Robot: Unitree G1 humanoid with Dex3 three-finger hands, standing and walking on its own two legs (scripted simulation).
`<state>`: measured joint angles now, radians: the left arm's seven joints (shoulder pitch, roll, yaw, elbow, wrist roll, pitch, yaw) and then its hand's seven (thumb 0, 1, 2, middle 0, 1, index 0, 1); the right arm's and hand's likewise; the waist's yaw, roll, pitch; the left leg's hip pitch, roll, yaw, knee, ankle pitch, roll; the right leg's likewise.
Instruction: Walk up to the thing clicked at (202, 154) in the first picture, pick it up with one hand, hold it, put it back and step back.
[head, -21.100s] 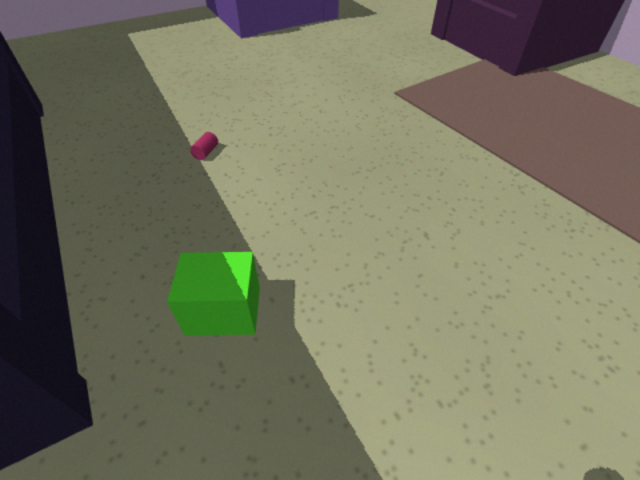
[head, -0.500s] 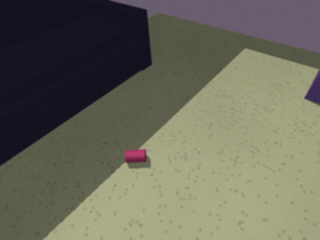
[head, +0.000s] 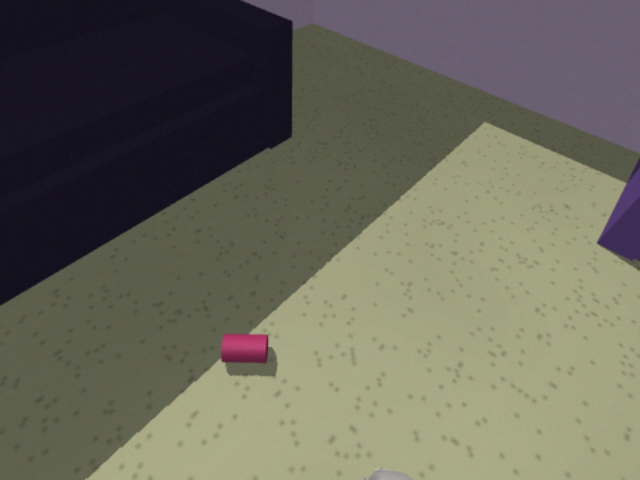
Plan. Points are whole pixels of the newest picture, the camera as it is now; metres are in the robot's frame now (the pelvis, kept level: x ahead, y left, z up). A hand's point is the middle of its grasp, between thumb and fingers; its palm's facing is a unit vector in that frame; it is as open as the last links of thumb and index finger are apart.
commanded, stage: walk up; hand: left
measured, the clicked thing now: (245, 348) +0.63 +0.21 -0.72
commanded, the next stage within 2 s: stand in 1.68 s
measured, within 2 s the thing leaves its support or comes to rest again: neither
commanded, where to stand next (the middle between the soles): +0.25 -0.02 m, yaw -1 degrees
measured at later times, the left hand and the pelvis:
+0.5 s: hand (141, 469) +0.18 +0.24 -0.14, palm faces -0.04 -0.89 -0.45, open 7.4 cm; pelvis +0.12 -0.04 -0.01, yaw +0 degrees
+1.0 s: hand (142, 451) +0.20 +0.25 -0.15, palm faces +0.00 -0.93 -0.38, open 7.4 cm; pelvis +0.13 -0.02 +0.00, yaw +1 degrees
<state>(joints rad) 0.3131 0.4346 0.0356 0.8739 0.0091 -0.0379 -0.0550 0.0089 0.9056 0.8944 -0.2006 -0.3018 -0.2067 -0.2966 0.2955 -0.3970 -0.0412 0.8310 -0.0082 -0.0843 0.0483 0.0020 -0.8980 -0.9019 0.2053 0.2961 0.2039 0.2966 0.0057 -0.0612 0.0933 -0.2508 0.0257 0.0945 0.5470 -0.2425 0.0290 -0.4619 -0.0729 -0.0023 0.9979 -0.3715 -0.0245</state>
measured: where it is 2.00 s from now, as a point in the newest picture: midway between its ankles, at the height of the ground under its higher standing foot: outside the picture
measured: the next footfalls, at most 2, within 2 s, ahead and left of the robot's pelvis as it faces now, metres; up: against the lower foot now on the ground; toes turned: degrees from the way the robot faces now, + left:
right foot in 0.18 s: +0.19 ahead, -0.16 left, +0.00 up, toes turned -2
left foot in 0.54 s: +0.21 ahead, +0.10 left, +0.00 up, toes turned +2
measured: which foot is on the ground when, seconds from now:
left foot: down 0.00-0.20, up 0.22-0.52, down 0.54-1.00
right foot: up 0.00-0.16, down 0.18-1.00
